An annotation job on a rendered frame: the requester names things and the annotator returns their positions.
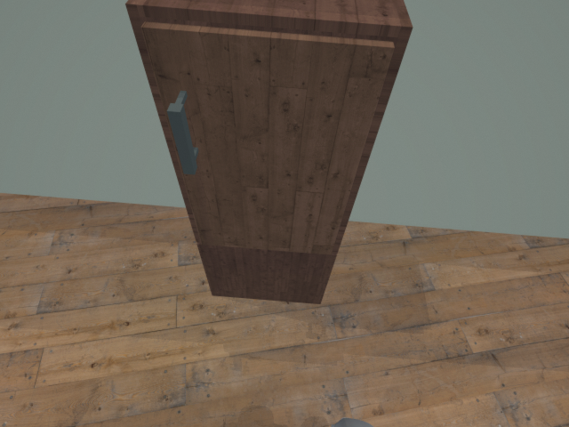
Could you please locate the cupboard door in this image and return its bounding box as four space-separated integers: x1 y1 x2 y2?
141 21 395 255

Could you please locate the handle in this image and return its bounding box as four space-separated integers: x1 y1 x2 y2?
167 91 198 174

